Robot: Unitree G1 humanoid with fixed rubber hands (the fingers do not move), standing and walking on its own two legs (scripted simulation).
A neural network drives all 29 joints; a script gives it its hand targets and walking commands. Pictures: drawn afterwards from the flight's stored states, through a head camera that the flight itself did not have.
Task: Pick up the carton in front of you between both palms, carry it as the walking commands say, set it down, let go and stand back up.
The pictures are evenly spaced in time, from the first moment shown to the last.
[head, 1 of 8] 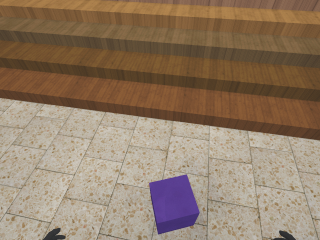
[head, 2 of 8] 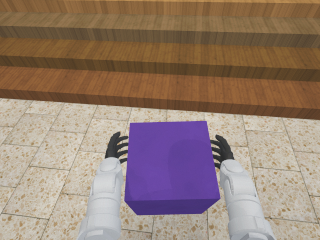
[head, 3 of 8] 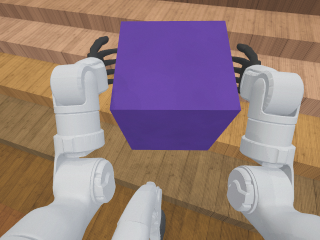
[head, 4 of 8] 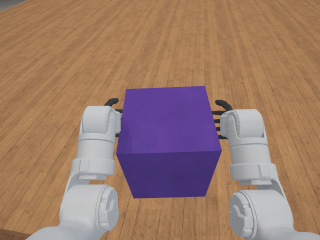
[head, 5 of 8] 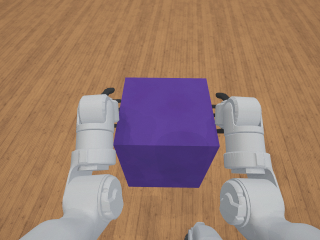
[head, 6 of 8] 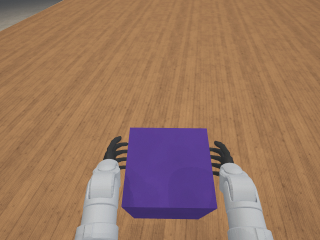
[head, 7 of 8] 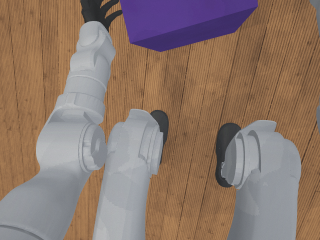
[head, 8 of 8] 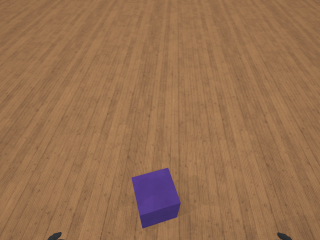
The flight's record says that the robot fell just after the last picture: no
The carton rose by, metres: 1.70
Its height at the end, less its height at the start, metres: +0.96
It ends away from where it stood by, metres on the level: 5.72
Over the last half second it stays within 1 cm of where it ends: yes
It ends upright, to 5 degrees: yes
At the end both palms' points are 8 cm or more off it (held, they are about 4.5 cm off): yes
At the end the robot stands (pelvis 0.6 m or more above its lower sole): yes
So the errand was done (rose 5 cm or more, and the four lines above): yes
